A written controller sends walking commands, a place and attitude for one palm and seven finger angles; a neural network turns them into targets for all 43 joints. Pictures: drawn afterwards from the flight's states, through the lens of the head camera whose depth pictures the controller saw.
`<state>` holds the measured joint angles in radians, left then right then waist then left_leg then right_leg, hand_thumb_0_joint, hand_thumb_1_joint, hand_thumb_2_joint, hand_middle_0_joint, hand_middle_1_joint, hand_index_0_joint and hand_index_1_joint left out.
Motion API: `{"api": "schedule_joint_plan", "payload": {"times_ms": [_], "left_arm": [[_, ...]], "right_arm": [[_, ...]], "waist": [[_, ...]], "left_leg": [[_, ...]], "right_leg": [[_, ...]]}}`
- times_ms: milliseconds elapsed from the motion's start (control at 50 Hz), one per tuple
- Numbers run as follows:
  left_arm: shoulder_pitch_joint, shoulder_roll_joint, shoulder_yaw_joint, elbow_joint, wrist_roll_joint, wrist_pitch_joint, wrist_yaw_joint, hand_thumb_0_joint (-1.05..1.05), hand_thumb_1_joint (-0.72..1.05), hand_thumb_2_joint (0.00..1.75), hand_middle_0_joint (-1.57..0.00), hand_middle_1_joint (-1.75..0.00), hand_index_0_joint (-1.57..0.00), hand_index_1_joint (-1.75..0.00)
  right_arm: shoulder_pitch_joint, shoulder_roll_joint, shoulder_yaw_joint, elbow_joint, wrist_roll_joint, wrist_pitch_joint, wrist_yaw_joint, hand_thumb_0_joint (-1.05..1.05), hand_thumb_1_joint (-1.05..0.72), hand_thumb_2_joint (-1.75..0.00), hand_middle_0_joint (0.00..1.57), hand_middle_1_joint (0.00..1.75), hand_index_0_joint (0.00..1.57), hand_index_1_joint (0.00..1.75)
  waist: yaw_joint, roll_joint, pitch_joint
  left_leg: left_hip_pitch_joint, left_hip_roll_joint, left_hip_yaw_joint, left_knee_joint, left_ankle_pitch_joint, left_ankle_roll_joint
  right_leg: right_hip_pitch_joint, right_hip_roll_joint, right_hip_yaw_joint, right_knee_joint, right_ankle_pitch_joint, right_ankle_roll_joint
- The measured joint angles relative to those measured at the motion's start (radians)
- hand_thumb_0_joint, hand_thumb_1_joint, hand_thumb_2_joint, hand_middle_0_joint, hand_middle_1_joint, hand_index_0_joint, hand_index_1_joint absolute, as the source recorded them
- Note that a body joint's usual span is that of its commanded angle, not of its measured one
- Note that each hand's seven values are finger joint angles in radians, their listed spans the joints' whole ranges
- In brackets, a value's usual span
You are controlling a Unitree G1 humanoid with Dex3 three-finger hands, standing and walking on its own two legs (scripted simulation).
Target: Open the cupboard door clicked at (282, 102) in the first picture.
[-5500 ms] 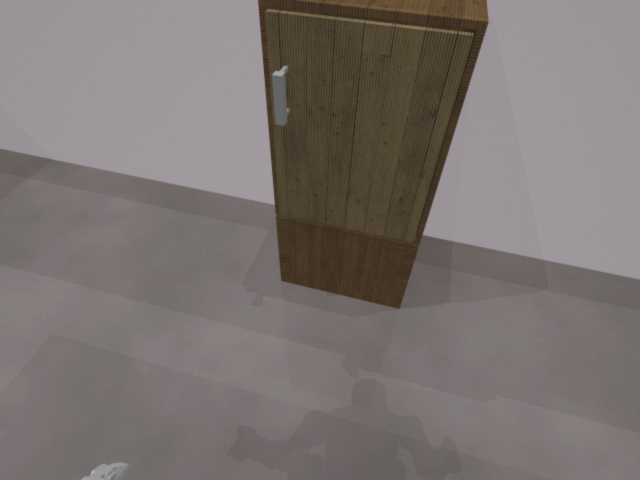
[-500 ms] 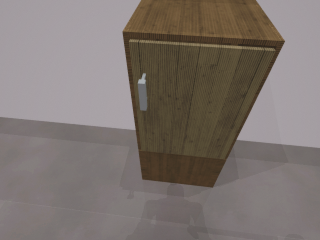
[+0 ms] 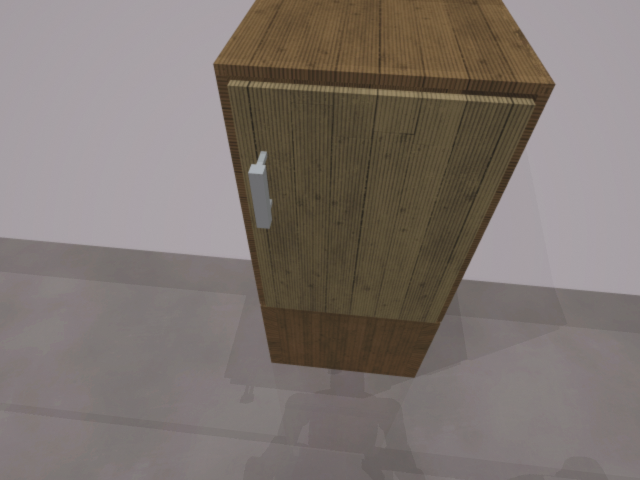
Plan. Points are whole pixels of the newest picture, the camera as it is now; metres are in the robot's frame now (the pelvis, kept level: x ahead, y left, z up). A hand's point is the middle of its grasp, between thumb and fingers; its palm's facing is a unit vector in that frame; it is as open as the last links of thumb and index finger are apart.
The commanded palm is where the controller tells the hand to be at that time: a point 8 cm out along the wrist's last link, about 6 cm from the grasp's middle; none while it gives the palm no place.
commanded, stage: come to a stop and stand still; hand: left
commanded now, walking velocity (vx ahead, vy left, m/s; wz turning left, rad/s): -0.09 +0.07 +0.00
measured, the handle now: (263, 190) +0.55 +0.13 +0.04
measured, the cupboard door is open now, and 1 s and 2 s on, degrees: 0 0 0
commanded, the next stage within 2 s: look again from close up in 0.80 s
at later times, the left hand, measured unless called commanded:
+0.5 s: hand out of the picture -0.02 +0.25 -0.18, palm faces +0.02 -0.98 -0.22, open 7.4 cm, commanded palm none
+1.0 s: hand out of the picture -0.12 +0.22 -0.18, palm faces +0.05 -0.99 -0.14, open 7.4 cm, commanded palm none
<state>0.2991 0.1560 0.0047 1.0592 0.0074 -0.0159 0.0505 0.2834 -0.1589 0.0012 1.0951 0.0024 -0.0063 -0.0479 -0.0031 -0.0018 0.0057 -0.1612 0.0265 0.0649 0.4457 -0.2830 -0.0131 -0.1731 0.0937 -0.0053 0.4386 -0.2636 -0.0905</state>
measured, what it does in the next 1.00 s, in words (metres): shifts its weight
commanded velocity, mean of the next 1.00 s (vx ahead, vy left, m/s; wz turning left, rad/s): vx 0.00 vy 0.00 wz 0.00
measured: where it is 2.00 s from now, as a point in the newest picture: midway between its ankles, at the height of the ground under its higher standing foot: outside the picture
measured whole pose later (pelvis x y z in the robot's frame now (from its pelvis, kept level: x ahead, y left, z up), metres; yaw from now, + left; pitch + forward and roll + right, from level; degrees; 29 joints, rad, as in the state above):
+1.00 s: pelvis -0.07 +0.07 +0.00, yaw +0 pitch -2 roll +0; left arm 0.41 0.12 -0.01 1.09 0.03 0.00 0.02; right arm 0.30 -0.16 0.00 1.04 -0.02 0.00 -0.02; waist 0.01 -0.01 -0.01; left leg -0.27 -0.05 0.07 0.48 -0.19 0.07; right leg -0.28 -0.01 0.00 0.50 -0.21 0.00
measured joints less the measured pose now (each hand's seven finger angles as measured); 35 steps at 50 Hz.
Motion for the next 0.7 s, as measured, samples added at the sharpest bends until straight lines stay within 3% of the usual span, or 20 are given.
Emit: {"api": "schedule_joint_plan", "payload": {"times_ms": [200, 280, 340, 440, 520, 700], "left_arm": [[-0.028, 0.006, 0.000, -0.017, 0.003, 0.009, 0.005, 0.01, 0.91, 0.90, -0.20, -0.30, -0.20, -0.30], [-0.025, -0.001, -0.009, -0.039, 0.008, -0.015, 0.016, 0.00, 0.91, 0.90, -0.20, -0.30, -0.20, -0.30], [-0.025, 0.005, -0.012, -0.039, 0.006, 0.004, 0.007, 0.00, 0.91, 0.90, -0.20, -0.30, -0.20, -0.30], [-0.015, 0.013, -0.009, -0.051, 0.012, 0.030, -0.009, 0.00, 0.90, 0.90, -0.20, -0.30, -0.20, -0.30], [-0.004, 0.019, -0.004, -0.061, 0.019, 0.034, -0.017, 0.00, 0.91, 0.90, -0.20, -0.30, -0.20, -0.30], [0.063, 0.011, -0.001, -0.014, 0.020, 0.041, -0.025, 0.00, 0.91, 0.90, -0.20, -0.30, -0.20, -0.30]], "right_arm": [[-0.022, 0.000, -0.004, -0.030, -0.004, 0.011, 0.008, 0.00, -0.91, -0.90, 0.20, 0.30, 0.20, 0.30], [-0.043, -0.018, -0.013, -0.093, -0.001, 0.015, 0.016, 0.00, -0.91, -0.90, 0.20, 0.30, 0.20, 0.30], [-0.029, -0.016, -0.016, -0.111, -0.006, 0.011, 0.021, 0.00, -0.91, -0.90, 0.19, 0.30, 0.20, 0.30], [0.013, -0.012, -0.007, -0.114, -0.024, 0.016, 0.034, 0.00, -0.92, -0.90, 0.20, 0.30, 0.20, 0.30], [0.027, -0.013, 0.000, -0.114, -0.025, 0.016, 0.037, 0.00, -0.92, -0.90, 0.20, 0.30, 0.20, 0.30], [0.022, -0.013, -0.001, -0.090, -0.021, 0.012, 0.035, 0.00, -0.91, -0.90, 0.20, 0.30, 0.21, 0.30]], "waist": [[0.003, 0.006, 0.009], [-0.012, 0.030, 0.038], [-0.024, 0.023, 0.030], [-0.013, 0.011, -0.014], [-0.004, 0.005, -0.012], [0.008, 0.004, 0.003]], "left_leg": [[-0.008, -0.009, 0.010, 0.014, 0.016, 0.014], [-0.080, -0.009, -0.018, 0.127, -0.055, 0.017], [-0.073, -0.028, -0.019, 0.106, 0.023, 0.030], [-0.080, -0.063, -0.003, 0.097, 0.027, 0.076], [-0.096, -0.083, 0.012, 0.075, 0.055, 0.098], [-0.099, -0.096, 0.028, 0.044, 0.087, 0.114]], "right_leg": [[0.000, -0.014, 0.005, -0.006, 0.022, 0.023], [-0.038, -0.014, 0.010, 0.038, 0.029, 0.034], [-0.048, -0.039, 0.006, 0.089, 0.006, 0.049], [-0.068, -0.074, 0.020, 0.108, -0.004, 0.072], [-0.102, -0.099, 0.024, 0.127, -0.018, 0.070], [-0.114, -0.123, 0.022, 0.111, 0.011, 0.083]]}}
